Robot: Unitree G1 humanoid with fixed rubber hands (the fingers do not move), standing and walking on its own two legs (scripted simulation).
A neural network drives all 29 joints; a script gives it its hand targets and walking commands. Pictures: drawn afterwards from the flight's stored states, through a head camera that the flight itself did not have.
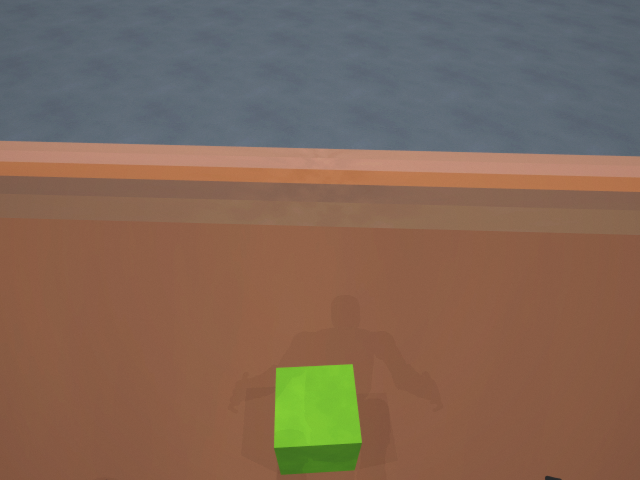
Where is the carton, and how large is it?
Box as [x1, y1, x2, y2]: [274, 364, 361, 474]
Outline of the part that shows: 352,364 276,368 274,449 281,474 354,469 361,444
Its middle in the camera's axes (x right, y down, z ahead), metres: -0.01 +0.50 +1.08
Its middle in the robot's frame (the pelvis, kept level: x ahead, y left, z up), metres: +0.44 +0.02 -0.66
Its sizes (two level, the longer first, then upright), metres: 0.210 0.200 0.250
